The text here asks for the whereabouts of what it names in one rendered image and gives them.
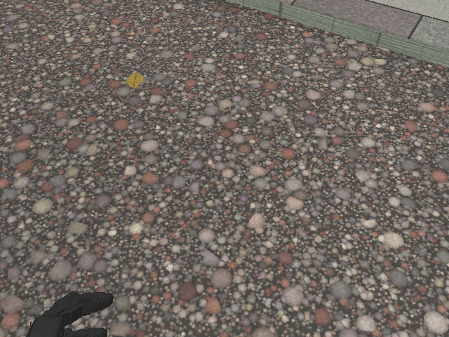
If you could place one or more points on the left robot hand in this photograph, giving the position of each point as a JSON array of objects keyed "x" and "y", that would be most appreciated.
[{"x": 67, "y": 310}]

